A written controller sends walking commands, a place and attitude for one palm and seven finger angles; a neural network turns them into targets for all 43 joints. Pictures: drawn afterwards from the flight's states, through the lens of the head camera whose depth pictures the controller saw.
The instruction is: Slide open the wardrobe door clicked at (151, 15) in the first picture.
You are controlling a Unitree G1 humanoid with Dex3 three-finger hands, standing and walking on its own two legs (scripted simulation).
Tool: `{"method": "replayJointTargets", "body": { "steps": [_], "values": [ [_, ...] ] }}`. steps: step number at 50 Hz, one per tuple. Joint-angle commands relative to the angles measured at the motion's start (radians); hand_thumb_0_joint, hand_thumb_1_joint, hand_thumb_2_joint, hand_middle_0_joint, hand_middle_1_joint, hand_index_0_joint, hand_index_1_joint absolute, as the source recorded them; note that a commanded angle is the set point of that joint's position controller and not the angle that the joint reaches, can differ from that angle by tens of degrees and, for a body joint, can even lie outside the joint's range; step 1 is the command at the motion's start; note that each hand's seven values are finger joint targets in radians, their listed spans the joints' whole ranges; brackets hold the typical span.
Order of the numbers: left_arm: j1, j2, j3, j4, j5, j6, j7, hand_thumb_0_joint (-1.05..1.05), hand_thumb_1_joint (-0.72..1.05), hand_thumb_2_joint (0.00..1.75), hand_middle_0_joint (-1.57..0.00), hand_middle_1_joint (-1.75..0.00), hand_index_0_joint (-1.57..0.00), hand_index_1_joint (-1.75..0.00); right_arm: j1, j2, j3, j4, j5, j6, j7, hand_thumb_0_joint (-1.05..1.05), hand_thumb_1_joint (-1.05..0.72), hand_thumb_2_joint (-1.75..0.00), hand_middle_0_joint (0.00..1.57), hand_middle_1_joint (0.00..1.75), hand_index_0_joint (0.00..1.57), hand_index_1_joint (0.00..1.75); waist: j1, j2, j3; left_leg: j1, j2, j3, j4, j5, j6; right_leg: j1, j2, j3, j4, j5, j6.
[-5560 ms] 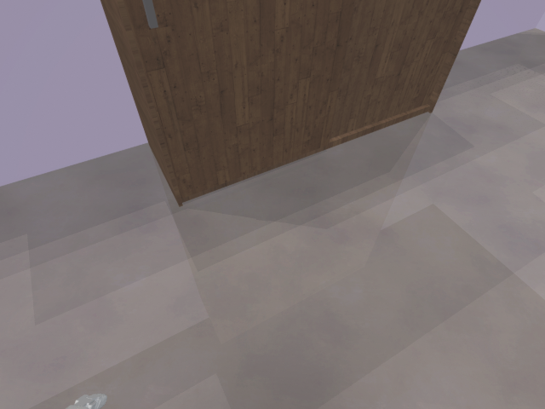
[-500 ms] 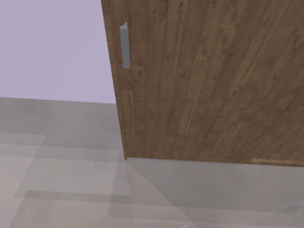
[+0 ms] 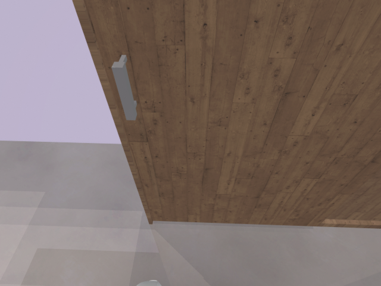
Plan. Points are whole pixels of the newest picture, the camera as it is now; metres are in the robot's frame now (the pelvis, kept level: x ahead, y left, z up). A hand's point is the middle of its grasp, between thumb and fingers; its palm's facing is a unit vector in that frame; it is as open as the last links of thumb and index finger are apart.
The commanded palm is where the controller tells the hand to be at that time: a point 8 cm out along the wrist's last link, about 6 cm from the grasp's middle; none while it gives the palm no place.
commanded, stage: come to a stop and stand still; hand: left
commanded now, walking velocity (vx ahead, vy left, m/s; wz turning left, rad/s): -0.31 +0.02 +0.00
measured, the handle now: (127, 88) +0.51 +0.19 +0.14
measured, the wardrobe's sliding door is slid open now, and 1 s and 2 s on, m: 0.00 0.00 0.00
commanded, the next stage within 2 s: look again from close up in 1.90 s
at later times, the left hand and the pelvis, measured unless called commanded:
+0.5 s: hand out of the picture +0.02 +0.19 -0.18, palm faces +0.03 -0.96 -0.28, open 7.3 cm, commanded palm none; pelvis -0.02 -0.01 -0.02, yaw -1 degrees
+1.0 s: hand out of the picture -0.03 +0.20 -0.18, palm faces +0.00 -0.97 -0.23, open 7.3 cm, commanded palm none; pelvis -0.03 +0.02 -0.01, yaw -1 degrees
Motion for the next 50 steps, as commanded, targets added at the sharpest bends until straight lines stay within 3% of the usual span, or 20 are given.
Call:
{"method": "replayJointTargets", "body": {
  "steps": [1, 3, 4, 7, 10, 14, 18, 21, 22, 23, 24, 25, 29, 35, 39, 40, 41, 42, 44, 50],
  "values": [
    [0.045, 0.125, 0.016, -0.018, -0.01, 0.005, 0.013, 0.0, 0.9, 0.9, -0.2, -0.3, -0.2, -0.3, 0.064, -0.003, 0.023, -0.005, 0.008, -0.002, -0.006, 0.0, -0.9, -0.9, 0.2, 0.3, 0.2, 0.3, 0.0, -0.136, -0.039, 0.164, -0.029, -0.003, -0.228, 0.111, -0.011, 0.015, -0.21, 0.133, -0.06, 0.474, -0.074],
    [0.042, 0.12, 0.014, -0.02, -0.014, 0.022, 0.02, 0.0, 0.9, 0.9, -0.2, -0.3, -0.2, -0.3, 0.083, -0.043, 0.014, 0.0, 0.011, -0.003, -0.01, 0.0, -0.9, -0.9, 0.2, 0.3, 0.2, 0.3, -0.02, -0.064, -0.034, 0.289, 0.005, -0.028, -0.366, 0.376, 0.0, -0.048, -0.173, 0.114, 0.032, 0.36, -0.02],
    [0.072, 0.097, 0.012, -0.027, -0.016, 0.034, 0.024, 0.0, 0.9, 0.9, -0.2, -0.3, -0.2, -0.3, 0.081, -0.088, 0.005, -0.009, 0.007, -0.007, -0.014, 0.0, -0.9, -0.9, 0.2, 0.3, 0.2, 0.3, -0.007, 0.043, -0.042, 0.331, 0.092, -0.093, -0.364, 0.627, 0.036, -0.084, -0.126, 0.104, 0.071, 0.211, 0.021],
    [0.107, 0.09, 0.006, -0.033, -0.017, 0.067, 0.027, 0.0, 0.9, 0.9, -0.2, -0.3, -0.2, -0.3, 0.036, -0.152, -0.007, -0.032, 0.008, 0.008, -0.034, 0.0, -0.9, -0.9, 0.2, 0.3, 0.2, 0.3, -0.001, 0.287, -0.024, 0.279, 0.242, -0.227, -0.465, 0.851, 0.172, -0.09, -0.034, 0.068, 0.285, -0.278, 0.076],
    [0.105, 0.096, 0.022, -0.038, -0.013, 0.081, 0.023, 0.0, 0.9, 0.9, -0.2, -0.3, -0.2, -0.3, -0.014, -0.164, -0.02, -0.061, 0.001, 0.021, -0.047, 0.0, -0.9, -0.9, 0.2, 0.3, 0.2, 0.3, -0.003, 0.182, -0.079, 0.321, 0.264, -0.218, -0.429, 0.845, 0.24, -0.188, -0.026, 0.156, 0.557, -0.373, 0.073],
    [0.074, 0.08, 0.032, -0.076, -0.009, 0.088, 0.015, 0.0, 0.9, 0.9, -0.2, -0.3, -0.2, -0.3, -0.029, -0.169, -0.04, -0.082, -0.002, 0.03, -0.042, 0.0, -0.9, -0.9, 0.2, 0.3, 0.2, 0.3, -0.017, 0.107, -0.13, 0.345, 0.245, -0.181, -0.417, 0.701, 0.235, -0.24, -0.016, 0.164, 0.613, -0.33, 0.087],
    [0.079, 0.058, 0.025, -0.094, -0.009, 0.088, 0.009, 0.0, 0.9, 0.9, -0.2, -0.3, -0.2, -0.3, -0.051, -0.166, -0.046, -0.091, -0.007, 0.032, -0.03, 0.0, -0.9, -0.9, 0.2, 0.3, 0.2, 0.3, -0.018, 0.155, -0.12, 0.248, 0.229, -0.196, -0.469, 0.369, 0.212, -0.134, -0.026, 0.128, 0.407, -0.306, 0.072],
    [0.191, 0.054, 0.02, -0.044, -0.006, 0.076, 0.01, 0.0, 0.9, 0.9, -0.2, -0.3, -0.2, -0.3, -0.08, -0.143, -0.043, -0.091, -0.003, 0.041, -0.015, 0.0, -0.9, -0.9, 0.2, 0.3, 0.2, 0.3, 0.031, 0.119, -0.09, 0.059, 0.141, -0.153, -0.487, -0.079, 0.129, 0.086, -0.007, 0.068, 0.112, -0.121, 0.062],
    [0.218, 0.086, 0.02, -0.033, 0.004, 0.064, 0.012, 0.0, 0.9, 0.9, -0.2, -0.3, -0.2, -0.3, -0.072, -0.095, -0.034, -0.087, 0.003, 0.043, -0.009, 0.0, -0.9, -0.9, 0.2, 0.3, 0.2, 0.3, 0.043, 0.005, -0.037, -0.014, 0.057, -0.106, -0.399, -0.163, 0.079, 0.117, -0.047, 0.138, -0.046, -0.134, 0.049],
    [0.176, 0.154, 0.021, -0.049, 0.01, 0.054, 0.014, 0.0, 0.9, 0.9, -0.2, -0.3, -0.2, -0.3, -0.061, -0.027, -0.019, -0.103, 0.014, 0.051, -0.001, 0.0, -0.9, -0.9, 0.2, 0.3, 0.2, 0.3, 0.016, -0.206, 0.01, -0.039, -0.036, -0.032, -0.247, -0.179, 0.013, -0.012, -0.241, 0.406, -0.222, -0.405, -0.022],
    [0.083, 0.209, 0.029, -0.088, 0.002, 0.056, 0.015, 0.0, 0.9, 0.9, -0.2, -0.3, -0.2, -0.3, -0.09, -0.048, -0.019, -0.118, 0.006, 0.059, 0.008, 0.0, -0.9, -0.9, 0.2, 0.3, 0.2, 0.3, 0.021, -0.263, 0.063, 0.031, -0.039, -0.033, -0.13, -0.151, 0.008, -0.225, -0.35, 0.515, -0.35, -0.632, -0.084],
    [0.019, 0.22, 0.035, -0.107, 0.002, 0.053, 0.018, 0.0, 0.9, 0.9, -0.2, -0.3, -0.2, -0.3, -0.113, -0.066, -0.024, -0.115, 0.001, 0.067, 0.011, 0.0, -0.9, -0.9, 0.2, 0.3, 0.2, 0.3, 0.024, -0.293, 0.119, 0.052, -0.037, -0.073, -0.019, -0.131, 0.019, -0.339, -0.341, 0.554, -0.385, -0.66, -0.086],
    [-0.022, 0.167, 0.026, -0.096, -0.001, 0.034, 0.01, 0.0, 0.9, 0.9, -0.2, -0.3, -0.2, -0.3, 0.042, -0.055, -0.014, -0.033, -0.005, 0.045, 0.015, 0.0, -0.9, -0.9, 0.2, 0.3, 0.2, 0.3, -0.018, -0.142, 0.081, 0.045, -0.046, -0.045, 0.021, -0.026, 0.016, -0.151, -0.231, 0.328, -0.239, -0.258, -0.056],
    [0.104, 0.163, 0.032, -0.028, -0.005, 0.029, 0.011, 0.0, 0.9, 0.9, -0.2, -0.3, -0.2, -0.3, 0.04, -0.048, 0.006, -0.039, 0.001, 0.02, -0.004, 0.0, -0.9, -0.9, 0.2, 0.3, 0.2, 0.3, 0.043, -0.172, 0.017, 0.088, -0.051, -0.032, -0.229, -0.067, 0.004, 0.056, -0.256, 0.341, -0.138, 0.073, -0.096],
    [0.066, 0.106, 0.016, -0.007, -0.022, 0.031, 0.012, 0.0, 0.9, 0.9, -0.2, -0.3, -0.2, -0.3, 0.147, -0.066, 0.017, 0.031, 0.002, -0.005, -0.022, 0.0, -0.9, -0.9, 0.2, 0.3, 0.2, 0.3, 0.009, -0.048, -0.059, 0.346, 0.014, -0.087, -0.431, 0.261, 0.034, -0.024, -0.129, 0.219, -0.013, 0.147, -0.001],
    [0.139, 0.098, 0.003, 0.038, -0.008, 0.0, 0.06, 0.0, 0.9, 0.9, -0.2, -0.3, -0.2, -0.3, 0.087, -0.116, 0.02, -0.026, 0.0, -0.015, -0.011, 0.0, -0.9, -0.9, 0.2, 0.3, 0.2, 0.3, 0.019, -0.013, -0.005, 0.202, 0.043, -0.034, -0.246, 0.198, 0.022, 0.009, -0.147, 0.219, 0.009, 0.335, 0.004],
    [0.113, 0.164, 0.017, -0.016, -0.003, -0.009, 0.052, 0.0, 0.9, 0.9, -0.2, -0.3, -0.2, -0.3, 0.166, -0.058, 0.029, -0.052, -0.006, -0.005, -0.009, 0.0, -0.9, -0.9, 0.2, 0.3, 0.2, 0.3, -0.019, -0.018, -0.111, 0.206, -0.007, -0.045, -0.243, -0.008, 0.036, 0.021, -0.202, 0.304, 0.01, 0.231, -0.033],
    [0.051, 0.183, 0.01, -0.036, -0.004, -0.011, 0.041, 0.0, 0.9, 0.9, -0.2, -0.3, -0.2, -0.3, 0.165, -0.045, 0.038, -0.053, -0.011, -0.005, -0.001, 0.0, -0.9, -0.9, 0.2, 0.3, 0.2, 0.3, -0.032, 0.112, -0.1, 0.205, -0.035, -0.037, -0.284, -0.012, 0.033, 0.02, -0.205, 0.255, 0.05, 0.2, -0.039],
    [0.06, 0.114, -0.012, -0.025, -0.009, 0.02, 0.027, 0.0, 0.9, 0.9, -0.2, -0.3, -0.2, -0.3, 0.17, -0.075, 0.043, -0.066, -0.01, -0.026, -0.01, 0.0, -0.9, -0.9, 0.2, 0.3, 0.2, 0.3, -0.007, 0.239, -0.009, 0.147, 0.043, -0.152, -0.409, 0.232, 0.066, -0.032, -0.061, 0.131, 0.159, -0.08, 0.004],
    [0.074, 0.08, -0.029, -0.005, -0.01, 0.036, 0.011, 0.0, 0.9, 0.9, -0.2, -0.3, -0.2, -0.3, 0.147, -0.093, 0.047, -0.096, -0.001, -0.024, -0.022, 0.0, -0.9, -0.9, 0.2, 0.3, 0.2, 0.3, 0.003, -0.003, 0.068, 0.104, 0.023, -0.148, -0.457, 0.065, 0.089, -0.041, -0.059, 0.152, 0.096, -0.077, 0.018]
  ]
}}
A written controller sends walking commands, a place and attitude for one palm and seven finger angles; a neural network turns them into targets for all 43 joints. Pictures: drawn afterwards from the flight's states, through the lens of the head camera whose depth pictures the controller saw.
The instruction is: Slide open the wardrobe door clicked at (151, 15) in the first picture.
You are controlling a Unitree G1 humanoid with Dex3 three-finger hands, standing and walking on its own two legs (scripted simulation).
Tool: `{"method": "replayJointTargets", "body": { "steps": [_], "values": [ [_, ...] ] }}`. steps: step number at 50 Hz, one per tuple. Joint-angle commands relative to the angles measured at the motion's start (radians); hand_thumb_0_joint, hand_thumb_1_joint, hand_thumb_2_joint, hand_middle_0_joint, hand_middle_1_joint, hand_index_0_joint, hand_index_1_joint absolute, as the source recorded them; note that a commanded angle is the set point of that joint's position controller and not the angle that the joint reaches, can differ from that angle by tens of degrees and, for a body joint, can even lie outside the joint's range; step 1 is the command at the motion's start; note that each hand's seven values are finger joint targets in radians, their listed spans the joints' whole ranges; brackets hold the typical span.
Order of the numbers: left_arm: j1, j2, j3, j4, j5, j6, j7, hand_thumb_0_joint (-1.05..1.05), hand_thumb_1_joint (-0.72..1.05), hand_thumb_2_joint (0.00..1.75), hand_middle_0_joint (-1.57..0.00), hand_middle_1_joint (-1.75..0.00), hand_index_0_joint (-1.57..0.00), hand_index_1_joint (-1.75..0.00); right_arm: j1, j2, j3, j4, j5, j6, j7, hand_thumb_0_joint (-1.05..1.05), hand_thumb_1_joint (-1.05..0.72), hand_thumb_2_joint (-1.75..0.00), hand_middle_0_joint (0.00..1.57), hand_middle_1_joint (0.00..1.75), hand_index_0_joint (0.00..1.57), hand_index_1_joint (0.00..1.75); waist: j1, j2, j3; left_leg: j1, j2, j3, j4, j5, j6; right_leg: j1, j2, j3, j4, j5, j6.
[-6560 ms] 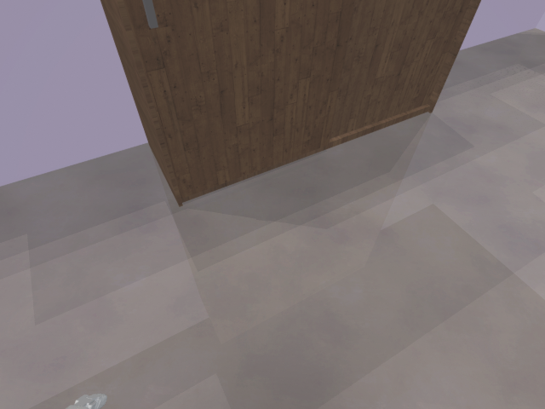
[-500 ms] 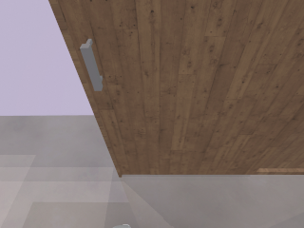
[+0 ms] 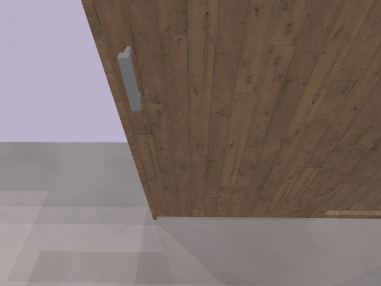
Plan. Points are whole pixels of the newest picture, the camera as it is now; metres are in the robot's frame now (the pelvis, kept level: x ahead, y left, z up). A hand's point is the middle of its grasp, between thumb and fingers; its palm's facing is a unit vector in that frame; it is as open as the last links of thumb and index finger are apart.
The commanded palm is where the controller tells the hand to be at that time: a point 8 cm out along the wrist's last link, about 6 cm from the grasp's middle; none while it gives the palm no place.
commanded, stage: come to a stop and stand still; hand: left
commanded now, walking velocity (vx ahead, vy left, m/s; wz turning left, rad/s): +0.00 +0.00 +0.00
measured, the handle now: (132, 79) +0.54 +0.18 +0.15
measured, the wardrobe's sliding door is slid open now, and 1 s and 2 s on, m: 0.00 0.00 0.00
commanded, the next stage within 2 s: look again from close up in 0.90 s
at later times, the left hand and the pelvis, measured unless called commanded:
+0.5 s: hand out of the picture +0.03 +0.16 -0.16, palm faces +0.00 -0.97 -0.23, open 7.3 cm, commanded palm none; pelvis +0.01 -0.02 +0.01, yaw -1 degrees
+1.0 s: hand out of the picture +0.03 +0.14 -0.16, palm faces +0.02 -0.98 -0.22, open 7.3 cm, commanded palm none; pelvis +0.01 -0.04 +0.01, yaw +0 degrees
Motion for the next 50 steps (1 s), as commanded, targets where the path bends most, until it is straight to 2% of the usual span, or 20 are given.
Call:
{"method": "replayJointTargets", "body": {
  "steps": [1, 2, 6, 8, 13, 17, 21, 23, 27, 30, 33, 35, 38, 50],
  "values": [
    [0.034, 0.084, 0.011, -0.043, -0.006, -0.012, -0.003, 0.0, 0.9, 0.9, -0.2, -0.3, -0.2, -0.3, 0.035, -0.121, -0.019, -0.052, 0.008, -0.026, -0.002, 0.0, -0.9, -0.9, 0.2, 0.3, 0.2, 0.3, 0.002, -0.01, 0.085, -0.145, 0.116, -0.137, -0.232, 0.055, 0.032, 0.022, -0.007, 0.039, -0.072, 0.003, -0.046],
    [0.033, 0.085, 0.013, -0.044, -0.003, -0.012, -0.004, 0.0, 0.9, 0.9, -0.2, -0.3, -0.2, -0.3, 0.039, -0.115, -0.02, -0.048, 0.006, -0.027, -0.003, 0.0, -0.9, -0.9, 0.2, 0.3, 0.2, 0.3, 0.003, 0.014, 0.087, -0.141, 0.117, -0.138, -0.242, 0.09, 0.033, 0.026, -0.006, 0.034, -0.065, 0.025, -0.046],
    [0.044, 0.09, 0.014, -0.041, -0.006, -0.015, -0.003, 0.0, 0.9, 0.9, -0.2, -0.3, -0.2, -0.3, 0.039, -0.116, -0.018, -0.03, 0.008, -0.031, -0.004, 0.0, -0.9, -0.9, 0.2, 0.3, 0.2, 0.3, 0.005, -0.028, 0.068, -0.104, 0.108, -0.123, -0.241, 0.11, 0.032, 0.032, -0.017, 0.051, -0.086, 0.063, -0.043],
    [0.039, 0.097, 0.016, -0.04, -0.007, -0.019, -0.003, 0.0, 0.9, 0.9, -0.2, -0.3, -0.2, -0.3, 0.047, -0.113, -0.016, -0.017, 0.008, -0.035, -0.005, 0.0, -0.9, -0.9, 0.2, 0.3, 0.2, 0.3, 0.002, -0.022, 0.028, -0.063, 0.104, -0.102, -0.219, 0.212, 0.029, 0.053, -0.025, 0.052, -0.082, 0.117, -0.043],
    [0.028, 0.104, 0.02, -0.039, -0.007, -0.022, -0.002, 0.0, 0.9, 0.9, -0.2, -0.3, -0.2, -0.3, 0.04, -0.111, -0.019, 0.004, 0.009, -0.036, -0.009, 0.0, -0.9, -0.9, 0.2, 0.3, 0.2, 0.3, -0.001, -0.025, 0.014, -0.017, 0.101, -0.08, -0.193, 0.314, 0.024, 0.061, -0.032, 0.058, -0.083, 0.192, -0.044],
    [0.024, 0.113, 0.021, -0.036, -0.006, -0.025, -0.002, 0.0, 0.9, 0.9, -0.2, -0.3, -0.2, -0.3, 0.031, -0.105, -0.02, 0.019, 0.009, -0.033, -0.009, 0.0, -0.9, -0.9, 0.2, 0.3, 0.2, 0.3, -0.001, -0.038, 0.005, 0.0, 0.099, -0.069, -0.182, 0.303, 0.019, 0.068, -0.04, 0.062, -0.096, 0.23, -0.049],
    [0.016, 0.115, 0.022, -0.031, -0.009, -0.024, -0.002, 0.0, 0.9, 0.9, -0.2, -0.3, -0.2, -0.3, 0.016, -0.106, -0.021, 0.032, 0.009, -0.029, -0.01, 0.0, -0.9, -0.9, 0.2, 0.3, 0.2, 0.3, 0.0, -0.012, 0.007, 0.007, 0.097, -0.064, -0.183, 0.289, 0.013, 0.065, -0.044, 0.068, -0.105, 0.235, -0.051],
    [0.01, 0.122, 0.025, -0.032, -0.007, -0.026, -0.001, 0.0, 0.9, 0.9, -0.2, -0.3, -0.2, -0.3, 0.013, -0.106, -0.022, 0.033, 0.01, -0.028, -0.01, 0.0, -0.9, -0.9, 0.2, 0.3, 0.2, 0.3, -0.002, -0.029, 0.011, 0.002, 0.097, -0.06, -0.176, 0.282, 0.011, 0.072, -0.047, 0.07, -0.115, 0.254, -0.054],
    [0.004, 0.131, 0.024, -0.032, -0.007, -0.027, -0.003, 0.0, 0.9, 0.9, -0.2, -0.3, -0.2, -0.3, 0.004, -0.104, -0.022, 0.042, 0.009, -0.024, -0.009, 0.0, -0.9, -0.9, 0.2, 0.3, 0.2, 0.3, -0.002, -0.025, 0.014, 0.006, 0.097, -0.059, -0.178, 0.253, 0.007, 0.07, -0.047, 0.073, -0.134, 0.238, -0.057],
    [-0.005, 0.139, 0.028, -0.037, -0.008, -0.029, -0.005, 0.0, 0.9, 0.9, -0.2, -0.3, -0.2, -0.3, 0.0, -0.111, -0.023, 0.042, 0.009, -0.022, -0.008, 0.0, -0.9, -0.9, 0.2, 0.3, 0.2, 0.3, -0.004, -0.046, 0.009, 0.007, 0.095, -0.057, -0.177, 0.239, 0.001, 0.071, -0.052, 0.079, -0.143, 0.239, -0.06],
    [-0.007, 0.142, 0.029, -0.037, -0.008, -0.03, -0.005, 0.0, 0.9, 0.9, -0.2, -0.3, -0.2, -0.3, -0.006, -0.113, -0.024, 0.046, 0.009, -0.021, -0.007, 0.0, -0.9, -0.9, 0.2, 0.3, 0.2, 0.3, -0.002, -0.035, 0.006, 0.006, 0.095, -0.054, -0.176, 0.233, -0.001, 0.078, -0.053, 0.078, -0.154, 0.235, -0.061],
    [-0.011, 0.145, 0.03, -0.038, -0.009, -0.03, -0.006, 0.0, 0.9, 0.9, -0.2, -0.3, -0.2, -0.3, -0.009, -0.113, -0.024, 0.047, 0.008, -0.018, -0.007, 0.0, -0.9, -0.9, 0.2, 0.3, 0.2, 0.3, -0.004, -0.047, 0.016, 0.004, 0.094, -0.053, -0.179, 0.207, -0.004, 0.065, -0.053, 0.084, -0.167, 0.198, -0.063],
    [-0.013, 0.15, 0.031, -0.041, -0.009, -0.031, -0.007, 0.0, 0.9, 0.9, -0.2, -0.3, -0.2, -0.3, -0.01, -0.118, -0.025, 0.048, 0.008, -0.019, -0.007, 0.0, -0.9, -0.9, 0.2, 0.3, 0.2, 0.3, -0.003, -0.025, 0.011, 0.006, 0.095, -0.055, -0.178, 0.219, -0.005, 0.071, -0.051, 0.084, -0.171, 0.205, -0.065],
    [-0.02, 0.16, 0.035, -0.04, -0.01, -0.032, -0.009, 0.0, 0.9, 0.9, -0.2, -0.3, -0.2, -0.3, -0.018, -0.129, -0.025, 0.056, 0.008, -0.02, -0.007, 0.0, -0.9, -0.9, 0.2, 0.3, 0.2, 0.3, 0.0, -0.036, 0.003, 0.005, 0.101, -0.056, -0.188, 0.218, -0.01, 0.086, -0.05, 0.084, -0.184, 0.197, -0.068]
  ]
}}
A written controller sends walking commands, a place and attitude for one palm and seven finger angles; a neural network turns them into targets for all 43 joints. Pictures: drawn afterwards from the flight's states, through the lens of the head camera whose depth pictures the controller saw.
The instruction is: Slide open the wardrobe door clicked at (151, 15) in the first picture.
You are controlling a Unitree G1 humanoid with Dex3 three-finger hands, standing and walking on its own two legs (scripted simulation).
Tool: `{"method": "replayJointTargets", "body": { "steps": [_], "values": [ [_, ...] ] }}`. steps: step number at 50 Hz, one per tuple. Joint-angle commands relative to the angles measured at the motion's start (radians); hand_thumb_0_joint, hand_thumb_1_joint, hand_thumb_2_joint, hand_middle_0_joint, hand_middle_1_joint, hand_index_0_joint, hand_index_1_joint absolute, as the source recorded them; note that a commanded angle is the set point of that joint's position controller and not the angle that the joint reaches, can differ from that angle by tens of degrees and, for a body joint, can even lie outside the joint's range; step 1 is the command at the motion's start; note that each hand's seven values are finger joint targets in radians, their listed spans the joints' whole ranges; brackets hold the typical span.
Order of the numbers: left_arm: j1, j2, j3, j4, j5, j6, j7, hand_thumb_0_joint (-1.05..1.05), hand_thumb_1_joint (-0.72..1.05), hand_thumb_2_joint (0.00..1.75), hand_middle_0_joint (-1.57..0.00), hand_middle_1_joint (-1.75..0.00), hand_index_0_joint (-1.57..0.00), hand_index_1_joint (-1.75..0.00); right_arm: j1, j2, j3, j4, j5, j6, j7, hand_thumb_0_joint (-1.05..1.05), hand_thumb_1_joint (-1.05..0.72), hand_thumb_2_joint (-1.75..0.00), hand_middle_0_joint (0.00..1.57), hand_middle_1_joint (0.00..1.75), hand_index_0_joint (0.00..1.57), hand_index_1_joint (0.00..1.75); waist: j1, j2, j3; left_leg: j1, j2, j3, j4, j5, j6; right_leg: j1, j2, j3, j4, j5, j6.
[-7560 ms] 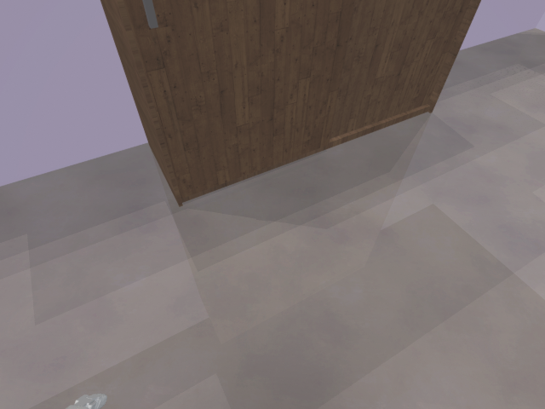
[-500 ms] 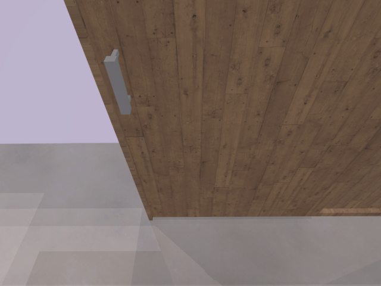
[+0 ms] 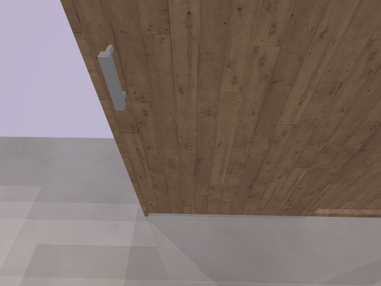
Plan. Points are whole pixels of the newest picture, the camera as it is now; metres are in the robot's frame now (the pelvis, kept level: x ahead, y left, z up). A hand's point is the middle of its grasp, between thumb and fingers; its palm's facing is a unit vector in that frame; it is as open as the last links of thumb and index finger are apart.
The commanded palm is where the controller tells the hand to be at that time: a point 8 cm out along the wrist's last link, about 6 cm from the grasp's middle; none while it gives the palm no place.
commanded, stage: look again from close up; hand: left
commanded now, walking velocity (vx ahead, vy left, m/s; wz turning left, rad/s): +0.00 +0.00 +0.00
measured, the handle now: (115, 78) +0.54 +0.22 +0.15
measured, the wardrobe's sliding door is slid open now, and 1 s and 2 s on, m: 0.00 0.00 0.00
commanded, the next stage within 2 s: shuffle to correct the standing spot in 0.70 s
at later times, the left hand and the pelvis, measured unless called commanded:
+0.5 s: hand out of the picture +0.02 +0.19 -0.17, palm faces +0.02 -0.98 -0.22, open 7.4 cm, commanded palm none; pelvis +0.00 +0.00 +0.00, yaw +0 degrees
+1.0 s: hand out of the picture +0.02 +0.20 -0.18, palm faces +0.06 -0.98 -0.20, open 7.4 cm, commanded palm none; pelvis +0.01 +0.01 +0.00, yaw +1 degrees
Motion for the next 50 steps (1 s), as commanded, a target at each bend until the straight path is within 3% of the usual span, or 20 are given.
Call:
{"method": "replayJointTargets", "body": {
  "steps": [1, 10, 23, 32, 40, 43, 46, 48, 50],
  "values": [
    [0.033, 0.142, 0.03, -0.042, -0.004, -0.018, 0.005, 0.0, 0.9, 0.9, -0.2, -0.3, -0.2, -0.3, 0.059, -0.104, -0.018, -0.025, -0.002, -0.013, -0.008, 0.0, -0.9, -0.9, 0.2, 0.3, 0.2, 0.3, -0.002, -0.009, -0.01, -0.065, 0.05, -0.031, -0.059, 0.135, 0.053, 0.037, -0.105, 0.114, -0.11, 0.142, -0.02],
    [0.03, 0.15, 0.032, -0.046, -0.004, -0.018, 0.004, 0.0, 0.9, 0.9, -0.2, -0.3, -0.2, -0.3, 0.059, -0.104, -0.017, -0.022, -0.004, -0.011, -0.005, 0.0, -0.9, -0.9, 0.2, 0.3, 0.2, 0.3, -0.001, -0.014, -0.007, -0.071, 0.048, -0.034, -0.061, 0.123, 0.051, 0.032, -0.104, 0.117, -0.129, 0.097, -0.021],
    [0.025, 0.15, 0.034, -0.045, -0.004, -0.02, 0.004, 0.0, 0.9, 0.9, -0.2, -0.3, -0.2, -0.3, 0.051, -0.119, -0.02, -0.02, -0.002, -0.019, -0.008, 0.0, -0.9, -0.9, 0.2, 0.3, 0.2, 0.3, 0.002, 0.002, -0.038, -0.059, 0.062, -0.043, -0.067, 0.2, 0.055, 0.073, -0.1, 0.102, -0.092, 0.211, -0.018],
    [0.021, 0.148, 0.032, -0.041, -0.002, -0.018, 0.004, 0.0, 0.9, 0.9, -0.2, -0.3, -0.2, -0.3, 0.038, -0.112, -0.019, -0.021, -0.002, -0.015, -0.008, 0.0, -0.9, -0.9, 0.2, 0.3, 0.2, 0.3, 0.001, -0.012, -0.006, -0.064, 0.06, -0.044, -0.075, 0.166, 0.055, 0.055, -0.1, 0.103, -0.112, 0.169, -0.016],
    [0.018, 0.159, 0.034, -0.042, -0.003, -0.022, 0.003, 0.0, 0.9, 0.9, -0.2, -0.3, -0.2, -0.3, 0.025, -0.128, -0.022, -0.021, -0.002, -0.018, -0.007, 0.0, -0.9, -0.9, 0.2, 0.3, 0.2, 0.3, 0.002, -0.011, -0.034, -0.054, 0.061, -0.046, -0.073, 0.191, 0.055, 0.075, -0.106, 0.102, -0.106, 0.209, -0.015],
    [0.054, 0.122, 0.028, -0.033, 0.001, -0.015, 0.006, 0.0, 0.9, 0.9, -0.2, -0.3, -0.2, -0.3, 0.065, -0.082, -0.011, -0.009, -0.006, -0.008, -0.004, 0.0, -0.9, -0.9, 0.2, 0.3, 0.2, 0.3, 0.006, -0.02, -0.031, -0.071, 0.037, -0.023, -0.047, 0.101, 0.05, 0.079, -0.117, 0.107, -0.111, 0.092, -0.02],
    [0.083, 0.138, 0.041, -0.033, 0.004, -0.006, 0.003, 0.0, 0.9, 0.9, -0.2, -0.3, -0.2, -0.3, 0.076, -0.068, -0.012, -0.021, -0.011, 0.006, 0.002, 0.0, -0.9, -0.9, 0.2, 0.3, 0.2, 0.3, 0.017, -0.064, 0.036, -0.148, -0.002, 0.009, 0.015, -0.045, 0.046, 0.043, -0.157, 0.169, -0.167, -0.136, -0.05],
    [0.105, 0.154, 0.055, -0.041, 0.007, -0.003, 0.005, 0.0, 0.9, 0.9, -0.2, -0.3, -0.2, -0.3, 0.088, -0.06, -0.014, -0.035, -0.012, 0.009, 0.005, 0.0, -0.9, -0.9, 0.2, 0.3, 0.2, 0.3, 0.02, -0.116, 0.051, -0.186, -0.017, 0.029, 0.089, -0.082, 0.046, 0.042, -0.203, 0.224, -0.203, -0.191, -0.083],
    [0.105, 0.154, 0.066, -0.053, 0.007, -0.001, 0.006, 0.0, 0.9, 0.9, -0.2, -0.3, -0.2, -0.3, 0.11, -0.051, -0.016, -0.04, -0.013, 0.007, 0.006, 0.0, -0.9, -0.9, 0.2, 0.3, 0.2, 0.3, 0.012, -0.126, 0.068, -0.162, -0.009, 0.034, 0.102, -0.081, 0.05, -0.017, -0.225, 0.235, -0.209, -0.222, -0.1]
  ]
}}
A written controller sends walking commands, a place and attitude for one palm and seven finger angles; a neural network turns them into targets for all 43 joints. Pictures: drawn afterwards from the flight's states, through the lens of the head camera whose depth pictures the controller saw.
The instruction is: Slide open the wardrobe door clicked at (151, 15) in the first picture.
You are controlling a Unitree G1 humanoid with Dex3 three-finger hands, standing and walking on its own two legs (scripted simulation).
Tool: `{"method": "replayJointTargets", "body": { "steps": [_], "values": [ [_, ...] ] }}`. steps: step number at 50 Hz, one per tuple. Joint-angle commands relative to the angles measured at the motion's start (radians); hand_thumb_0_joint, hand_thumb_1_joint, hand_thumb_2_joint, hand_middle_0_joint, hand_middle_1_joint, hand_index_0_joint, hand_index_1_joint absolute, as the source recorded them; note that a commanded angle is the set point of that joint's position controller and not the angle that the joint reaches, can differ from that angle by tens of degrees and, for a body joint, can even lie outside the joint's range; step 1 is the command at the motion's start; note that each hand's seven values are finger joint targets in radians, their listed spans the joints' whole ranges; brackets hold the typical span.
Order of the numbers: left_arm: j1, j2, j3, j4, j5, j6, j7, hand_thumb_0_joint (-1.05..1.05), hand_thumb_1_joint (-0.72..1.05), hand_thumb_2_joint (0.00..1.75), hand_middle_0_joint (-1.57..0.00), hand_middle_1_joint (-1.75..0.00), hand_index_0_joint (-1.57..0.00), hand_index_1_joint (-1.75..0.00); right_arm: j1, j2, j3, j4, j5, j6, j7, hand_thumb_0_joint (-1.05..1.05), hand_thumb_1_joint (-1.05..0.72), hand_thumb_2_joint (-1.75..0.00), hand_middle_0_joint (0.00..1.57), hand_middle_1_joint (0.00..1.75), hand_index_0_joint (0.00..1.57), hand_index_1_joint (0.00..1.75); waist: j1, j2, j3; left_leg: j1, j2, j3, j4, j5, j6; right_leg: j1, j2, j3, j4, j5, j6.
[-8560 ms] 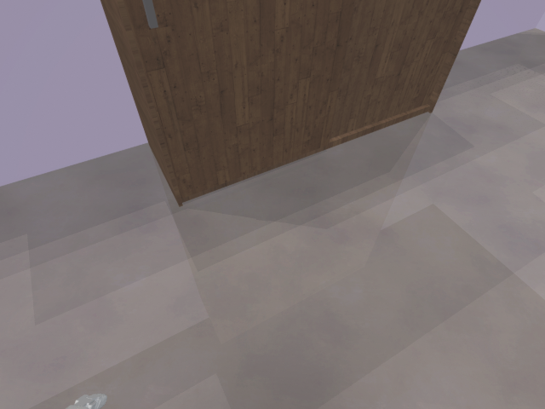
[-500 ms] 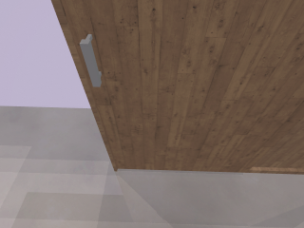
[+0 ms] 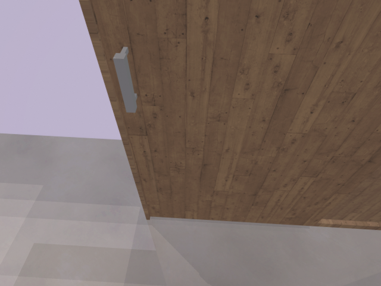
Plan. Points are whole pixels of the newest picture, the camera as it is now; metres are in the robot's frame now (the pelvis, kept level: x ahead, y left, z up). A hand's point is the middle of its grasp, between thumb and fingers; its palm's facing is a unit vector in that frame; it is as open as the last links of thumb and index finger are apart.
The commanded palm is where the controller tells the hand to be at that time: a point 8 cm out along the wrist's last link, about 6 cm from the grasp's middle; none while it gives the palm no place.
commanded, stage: shuffle to correct the standing spot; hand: left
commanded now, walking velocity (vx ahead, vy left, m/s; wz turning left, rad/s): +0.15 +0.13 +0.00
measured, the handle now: (128, 80) +0.53 +0.20 +0.15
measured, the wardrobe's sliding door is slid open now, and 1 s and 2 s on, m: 0.00 0.00 0.00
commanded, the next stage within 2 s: come to a stop and stand still in 0.04 s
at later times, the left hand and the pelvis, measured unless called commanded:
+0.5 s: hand out of the picture +0.05 +0.20 -0.18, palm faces +0.05 -0.97 -0.22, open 7.3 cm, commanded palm none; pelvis +0.04 +0.02 +0.00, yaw +0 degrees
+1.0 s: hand out of the picture +0.01 +0.21 -0.16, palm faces -0.02 -0.97 -0.23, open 7.3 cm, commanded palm none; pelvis -0.01 +0.03 +0.00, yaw -2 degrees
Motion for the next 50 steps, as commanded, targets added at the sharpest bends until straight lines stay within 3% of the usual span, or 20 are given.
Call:
{"method": "replayJointTargets", "body": {
  "steps": [1, 3, 5, 6, 8, 10, 12, 13, 14, 15, 18, 22, 28, 29, 30, 31, 34, 36, 41, 50],
  "values": [
    [0.069, 0.15, 0.051, -0.045, 0.0, -0.005, 0.007, 0.0, 0.9, 0.9, -0.2, -0.3, -0.2, -0.3, 0.11, -0.051, -0.015, -0.032, -0.004, -0.013, -0.001, 0.0, -0.9, -0.9, 0.2, 0.3, 0.2, 0.3, -0.01, -0.101, 0.092, -0.1, -0.002, 0.046, -0.005, -0.007, 0.031, -0.059, -0.201, 0.224, -0.199, -0.193, -0.107],
    [0.042, 0.121, 0.051, -0.065, 0.002, -0.001, 0.002, 0.0, 0.9, 0.9, -0.2, -0.3, -0.2, -0.3, 0.17, -0.064, -0.017, -0.018, -0.004, -0.022, -0.001, 0.0, -0.9, -0.9, 0.2, 0.3, 0.2, 0.3, -0.029, 0.038, 0.092, -0.05, 0.022, -0.001, -0.082, 0.088, 0.05, -0.084, -0.111, 0.107, -0.051, -0.136, -0.069],
    [0.027, 0.051, 0.037, -0.083, 0.005, -0.001, -0.001, 0.0, 0.9, 0.9, -0.2, -0.3, -0.2, -0.3, 0.218, -0.117, -0.029, -0.01, -0.005, -0.027, -0.011, 0.0, -0.9, -0.9, 0.2, 0.3, 0.2, 0.3, -0.037, 0.231, 0.091, -0.003, 0.148, -0.152, -0.169, 0.253, 0.129, -0.157, -0.003, -0.039, 0.169, -0.139, -0.025],
    [0.019, 0.032, 0.029, -0.091, 0.006, -0.004, 0.0, 0.0, 0.9, 0.9, -0.2, -0.3, -0.2, -0.3, 0.223, -0.117, -0.028, -0.012, -0.004, -0.026, -0.018, 0.0, -0.9, -0.9, 0.2, 0.3, 0.2, 0.3, -0.035, 0.237, 0.109, 0.029, 0.182, -0.198, -0.18, 0.356, 0.174, -0.216, 0.01, -0.045, 0.226, -0.206, -0.021],
    [0.008, 0.014, 0.028, -0.091, 0.001, -0.013, -0.003, 0.0, 0.9, 0.9, -0.2, -0.3, -0.2, -0.3, 0.218, -0.095, -0.024, -0.015, -0.005, -0.029, -0.024, 0.0, -0.9, -0.9, 0.2, 0.3, 0.2, 0.3, -0.028, 0.163, 0.119, 0.047, 0.181, -0.184, -0.123, 0.578, 0.202, -0.207, -0.003, -0.029, 0.191, -0.217, -0.026],
    [0.106, 0.009, 0.032, -0.048, -0.006, -0.021, -0.001, 0.0, 0.9, 0.9, -0.2, -0.3, -0.2, -0.3, 0.163, -0.08, -0.019, -0.023, 0.005, -0.036, -0.032, 0.0, -0.9, -0.9, 0.2, 0.3, 0.2, 0.3, 0.021, 0.086, 0.04, -0.019, 0.123, -0.096, -0.023, 0.652, 0.142, 0.018, -0.029, 0.009, 0.011, 0.061, -0.025],
    [0.199, 0.061, 0.031, 0.003, -0.012, -0.032, 0.011, 0.0, 0.9, 0.9, -0.2, -0.3, -0.2, -0.3, 0.14, -0.037, -0.015, -0.036, 0.013, -0.045, -0.037, 0.0, -0.9, -0.9, 0.2, 0.3, 0.2, 0.3, 0.029, -0.066, -0.007, -0.14, 0.027, 0.001, 0.049, 0.434, 0.058, 0.201, -0.155, 0.135, 0.015, 0.591, -0.069],
    [0.196, 0.077, 0.033, 0.015, -0.018, -0.034, 0.019, 0.0, 0.9, 0.9, -0.2, -0.3, -0.2, -0.3, 0.135, -0.025, -0.017, -0.03, 0.016, -0.037, -0.037, 0.0, -0.9, -0.9, 0.2, 0.3, 0.2, 0.3, 0.017, -0.158, -0.014, -0.141, 0.014, 0.012, 0.051, 0.316, 0.031, 0.209, -0.201, 0.142, 0.016, 0.777, -0.09],
    [0.175, 0.079, 0.03, 0.013, -0.018, -0.031, 0.025, 0.0, 0.9, 0.9, -0.2, -0.3, -0.2, -0.3, 0.147, -0.012, -0.02, -0.018, 0.02, -0.03, -0.038, 0.0, -0.9, -0.9, 0.2, 0.3, 0.2, 0.3, 0.003, -0.171, -0.014, -0.116, 0.018, 0.012, 0.028, 0.268, 0.022, 0.19, -0.215, 0.126, 0.019, 0.844, -0.097],
    [0.145, 0.073, 0.026, 0.005, -0.019, -0.025, 0.028, 0.0, 0.9, 0.9, -0.2, -0.3, -0.2, -0.3, 0.156, -0.005, -0.022, -0.003, 0.021, -0.028, -0.037, 0.0, -0.9, -0.9, 0.2, 0.3, 0.2, 0.3, -0.011, -0.132, -0.017, -0.067, 0.028, 0.006, -0.022, 0.322, 0.022, 0.151, -0.191, 0.097, 0.036, 0.807, -0.08],
    [0.09, 0.046, 0.024, -0.024, -0.017, -0.013, 0.034, 0.0, 0.9, 0.9, -0.2, -0.3, -0.2, -0.3, 0.176, -0.022, -0.029, 0.022, 0.015, -0.032, -0.046, 0.0, -0.9, -0.9, 0.2, 0.3, 0.2, 0.3, -0.013, 0.028, -0.01, 0.041, 0.076, -0.01, -0.051, 0.766, 0.047, 0.078, -0.106, 0.047, 0.068, 0.576, -0.015],
    [0.074, 0.051, 0.031, -0.041, -0.013, -0.003, 0.037, 0.0, 0.9, 0.9, -0.2, -0.3, -0.2, -0.3, 0.15, -0.037, -0.044, 0.002, 0.017, -0.028, -0.051, 0.0, -0.9, -0.9, 0.2, 0.3, 0.2, 0.3, -0.013, 0.071, -0.062, 0.103, 0.096, -0.012, -0.019, 0.939, 0.065, 0.065, -0.085, 0.038, 0.055, 0.48, -0.001],
    [0.069, 0.051, 0.024, -0.036, -0.007, -0.005, 0.033, 0.0, 0.9, 0.9, -0.2, -0.3, -0.2, -0.3, 0.109, -0.024, -0.04, -0.008, 0.011, -0.02, -0.043, 0.0, -0.9, -0.9, 0.2, 0.3, 0.2, 0.3, -0.012, -0.033, -0.041, 0.03, 0.075, -0.01, -0.066, 0.557, 0.051, 0.091, -0.118, 0.071, 0.008, 0.52, -0.021],
    [0.159, 0.104, 0.024, 0.001, -0.008, -0.02, 0.066, 0.0, 0.9, 0.9, -0.2, -0.3, -0.2, -0.3, -0.009, -0.133, -0.06, -0.082, 0.025, -0.019, -0.022, 0.0, -0.9, -0.9, 0.2, 0.3, 0.2, 0.3, 0.018, -0.004, -0.059, -0.015, 0.09, 0.037, 0.144, 0.578, 0.026, 0.057, -0.136, 0.127, -0.019, 0.762, -0.005],
    [0.131, 0.135, 0.033, -0.054, -0.008, -0.03, 0.061, 0.0, 0.9, 0.9, -0.2, -0.3, -0.2, -0.3, 0.036, -0.058, -0.051, -0.121, 0.016, -0.019, -0.012, 0.0, -0.9, -0.9, 0.2, 0.3, 0.2, 0.3, -0.02, -0.016, -0.109, -0.104, 0.031, 0.013, 0.122, 0.191, 0.034, 0.147, -0.196, 0.186, -0.002, 0.799, -0.057],
    [0.081, 0.122, 0.019, -0.061, -0.01, -0.033, 0.055, 0.0, 0.9, 0.9, -0.2, -0.3, -0.2, -0.3, 0.047, -0.033, -0.042, -0.113, 0.021, -0.015, -0.01, 0.0, -0.9, -0.9, 0.2, 0.3, 0.2, 0.3, -0.044, -0.059, -0.103, -0.093, 0.031, 0.01, 0.032, 0.013, 0.03, 0.102, -0.211, 0.171, -0.007, 0.674, -0.081],
    [0.038, 0.089, 0.005, -0.086, -0.014, -0.031, 0.039, 0.0, 0.9, 0.9, -0.2, -0.3, -0.2, -0.3, 0.079, -0.077, -0.036, -0.112, 0.006, -0.026, -0.011, 0.0, -0.9, -0.9, 0.2, 0.3, 0.2, 0.3, -0.037, 0.085, -0.07, -0.027, 0.084, -0.036, -0.048, 0.421, 0.058, 0.047, -0.097, 0.089, 0.044, 0.41, -0.043],
    [0.027, 0.08, -0.004, -0.083, -0.013, -0.014, 0.031, 0.0, 0.9, 0.9, -0.2, -0.3, -0.2, -0.3, 0.033, -0.094, -0.03, -0.133, 0.008, -0.022, -0.015, 0.0, -0.9, -0.9, 0.2, 0.3, 0.2, 0.3, -0.024, 0.062, 0.023, -0.065, 0.094, -0.047, -0.094, 0.334, 0.068, 0.0, -0.072, 0.08, -0.008, 0.201, -0.032],
    [0.018, 0.097, -0.011, -0.085, -0.011, -0.005, 0.016, 0.0, 0.9, 0.9, -0.2, -0.3, -0.2, -0.3, 0.023, -0.108, -0.021, -0.145, 0.004, -0.017, -0.005, 0.0, -0.9, -0.9, 0.2, 0.3, 0.2, 0.3, -0.024, 0.0, 0.114, -0.135, 0.057, -0.049, -0.179, -0.028, 0.069, -0.056, -0.072, 0.136, -0.117, -0.053, -0.031],
    [0.041, 0.106, -0.01, -0.072, -0.013, -0.012, 0.01, 0.0, 0.9, 0.9, -0.2, -0.3, -0.2, -0.3, 0.063, -0.107, -0.01, -0.101, 0.003, -0.024, -0.002, 0.0, -0.9, -0.9, 0.2, 0.3, 0.2, 0.3, -0.023, -0.003, 0.062, -0.118, 0.05, -0.041, -0.198, -0.03, 0.068, -0.033, -0.079, 0.146, -0.136, -0.061, -0.029]
  ]
}}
